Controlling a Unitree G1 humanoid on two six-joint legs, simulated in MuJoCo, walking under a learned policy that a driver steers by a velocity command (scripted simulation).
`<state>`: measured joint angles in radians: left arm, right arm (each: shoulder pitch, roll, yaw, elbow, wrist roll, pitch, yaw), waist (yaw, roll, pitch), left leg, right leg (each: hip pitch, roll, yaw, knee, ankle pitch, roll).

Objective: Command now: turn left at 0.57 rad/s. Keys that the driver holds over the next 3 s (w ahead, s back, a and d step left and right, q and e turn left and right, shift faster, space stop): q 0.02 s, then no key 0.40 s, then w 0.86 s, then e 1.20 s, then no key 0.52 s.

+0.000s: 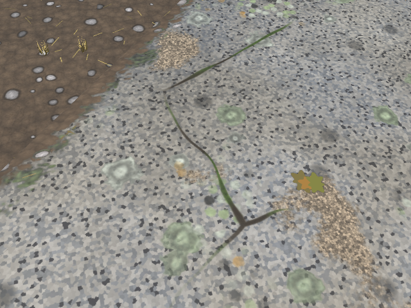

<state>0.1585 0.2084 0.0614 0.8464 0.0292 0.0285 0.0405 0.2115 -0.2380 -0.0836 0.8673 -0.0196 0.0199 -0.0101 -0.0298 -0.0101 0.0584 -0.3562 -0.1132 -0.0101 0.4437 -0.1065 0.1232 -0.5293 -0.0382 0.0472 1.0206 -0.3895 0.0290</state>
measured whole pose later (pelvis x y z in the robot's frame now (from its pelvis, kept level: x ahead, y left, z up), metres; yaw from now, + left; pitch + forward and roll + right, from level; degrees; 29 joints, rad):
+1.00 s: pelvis +0.17 -0.02 +0.00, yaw +7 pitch +1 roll +1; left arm 0.05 0.23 0.05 0.81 0.03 -0.02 -0.05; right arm 0.48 -0.20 -0.02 1.05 -0.02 -0.09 0.00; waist -0.06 -0.02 0.05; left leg 0.20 -0.05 0.00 0.13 -0.34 0.04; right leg -0.60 -0.05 -0.08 0.67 -0.12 -0.06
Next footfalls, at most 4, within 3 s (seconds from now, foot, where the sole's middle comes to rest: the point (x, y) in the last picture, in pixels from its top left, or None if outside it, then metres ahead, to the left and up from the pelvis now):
0.26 right None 0.05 -0.13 -0.77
0.64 left None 0.03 0.06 -0.77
1.06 right None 0.40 -0.09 -0.77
1.58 left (175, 256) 0.62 0.09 -0.77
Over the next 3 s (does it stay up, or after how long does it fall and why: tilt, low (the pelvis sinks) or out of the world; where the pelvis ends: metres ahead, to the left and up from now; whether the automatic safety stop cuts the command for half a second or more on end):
stays up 0.48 0.00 0.01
